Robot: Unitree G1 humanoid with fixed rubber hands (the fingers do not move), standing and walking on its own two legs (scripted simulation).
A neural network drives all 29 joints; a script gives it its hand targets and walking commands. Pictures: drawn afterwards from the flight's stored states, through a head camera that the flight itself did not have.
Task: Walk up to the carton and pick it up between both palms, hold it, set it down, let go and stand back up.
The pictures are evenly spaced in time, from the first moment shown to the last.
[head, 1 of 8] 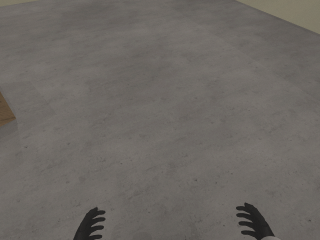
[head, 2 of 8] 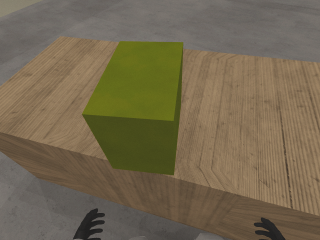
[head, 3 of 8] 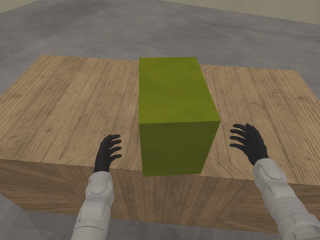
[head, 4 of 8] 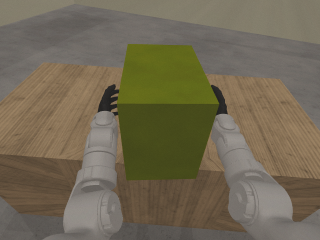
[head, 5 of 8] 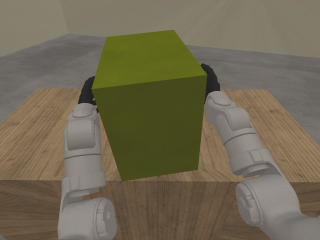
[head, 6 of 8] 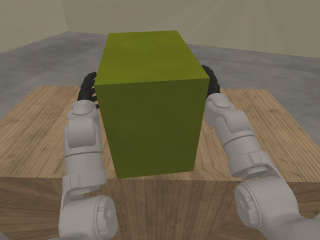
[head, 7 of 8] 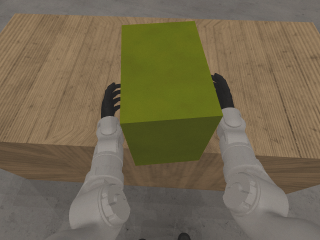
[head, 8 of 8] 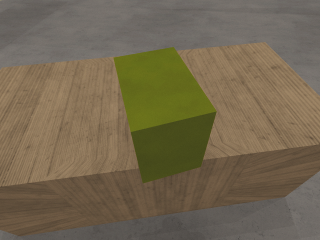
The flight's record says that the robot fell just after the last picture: no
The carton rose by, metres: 0.21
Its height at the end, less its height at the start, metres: +0.00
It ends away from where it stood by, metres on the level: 0.03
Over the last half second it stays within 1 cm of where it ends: yes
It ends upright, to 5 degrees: yes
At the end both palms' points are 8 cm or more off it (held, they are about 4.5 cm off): yes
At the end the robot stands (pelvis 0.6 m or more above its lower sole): yes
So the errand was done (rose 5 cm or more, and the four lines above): yes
